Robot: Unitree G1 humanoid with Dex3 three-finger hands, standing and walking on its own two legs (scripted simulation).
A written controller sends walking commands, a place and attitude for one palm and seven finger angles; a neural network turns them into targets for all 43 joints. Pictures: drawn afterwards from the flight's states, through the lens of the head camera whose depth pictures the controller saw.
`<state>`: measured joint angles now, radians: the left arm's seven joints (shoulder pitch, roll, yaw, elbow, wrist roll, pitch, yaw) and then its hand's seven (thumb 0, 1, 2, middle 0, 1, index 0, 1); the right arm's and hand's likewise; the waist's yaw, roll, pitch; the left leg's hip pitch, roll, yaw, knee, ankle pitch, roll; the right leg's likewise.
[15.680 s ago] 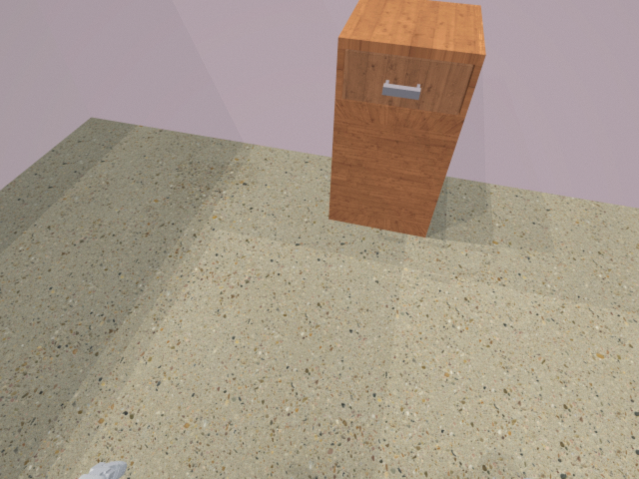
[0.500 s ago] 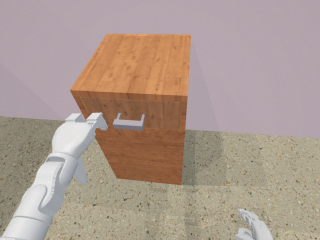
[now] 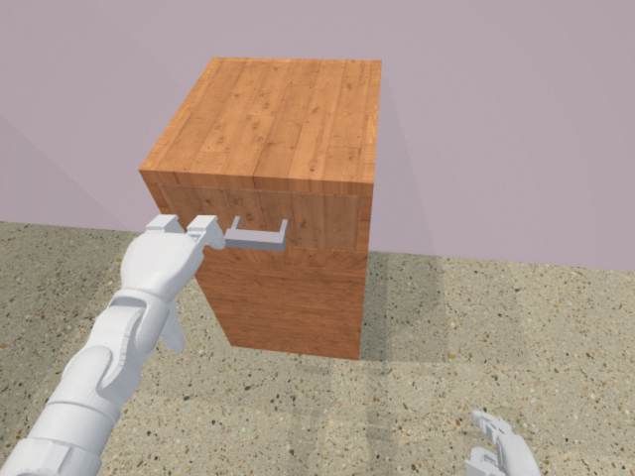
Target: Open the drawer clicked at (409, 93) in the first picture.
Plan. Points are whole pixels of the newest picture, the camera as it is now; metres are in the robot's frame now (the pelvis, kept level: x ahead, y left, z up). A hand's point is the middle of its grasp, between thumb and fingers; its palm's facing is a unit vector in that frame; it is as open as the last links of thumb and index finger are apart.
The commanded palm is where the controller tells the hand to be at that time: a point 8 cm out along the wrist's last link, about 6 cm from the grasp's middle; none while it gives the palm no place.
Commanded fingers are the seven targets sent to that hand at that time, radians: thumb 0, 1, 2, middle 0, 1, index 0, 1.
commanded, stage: move the hooked fingers above the handle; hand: left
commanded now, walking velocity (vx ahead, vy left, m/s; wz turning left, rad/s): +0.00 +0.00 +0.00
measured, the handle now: (258, 231) +0.55 +0.20 -0.10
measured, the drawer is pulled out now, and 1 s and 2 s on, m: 0.00 0.00 0.00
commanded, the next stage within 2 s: lower the fingers behind the handle in 1.96 s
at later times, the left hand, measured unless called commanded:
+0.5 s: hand (214, 255) +0.40 +0.22 +0.01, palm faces -0.06 -0.05 -1.00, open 13.8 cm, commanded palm +0.39 +0.23 +0.08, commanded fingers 0.00 -0.50 0.30 -0.30 -1.20 -0.30 -1.20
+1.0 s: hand (238, 239) +0.46 +0.20 -0.02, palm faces -0.07 -0.04 -1.00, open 13.8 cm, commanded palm +0.45 +0.20 +0.04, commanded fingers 0.00 -0.50 0.30 -0.30 -1.20 -0.30 -1.20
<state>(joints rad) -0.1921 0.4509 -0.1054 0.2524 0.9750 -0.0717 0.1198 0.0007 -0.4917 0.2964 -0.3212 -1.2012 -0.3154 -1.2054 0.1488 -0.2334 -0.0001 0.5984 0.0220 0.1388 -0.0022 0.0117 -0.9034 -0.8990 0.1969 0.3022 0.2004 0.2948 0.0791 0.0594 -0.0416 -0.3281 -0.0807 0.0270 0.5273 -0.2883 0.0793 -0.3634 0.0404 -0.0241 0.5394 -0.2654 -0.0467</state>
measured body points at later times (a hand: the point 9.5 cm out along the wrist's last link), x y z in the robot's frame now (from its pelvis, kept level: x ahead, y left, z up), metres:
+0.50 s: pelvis +0.01 -0.01 -0.01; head +0.07 -0.03 +0.43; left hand +0.40 +0.22 +0.07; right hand +0.11 -0.28 -0.14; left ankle -0.02 +0.06 -0.73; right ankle +0.00 -0.09 -0.73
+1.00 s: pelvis +0.01 +0.00 -0.03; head +0.10 -0.01 +0.42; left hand +0.46 +0.20 +0.03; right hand +0.05 -0.28 -0.16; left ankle -0.02 +0.07 -0.73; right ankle +0.00 -0.09 -0.73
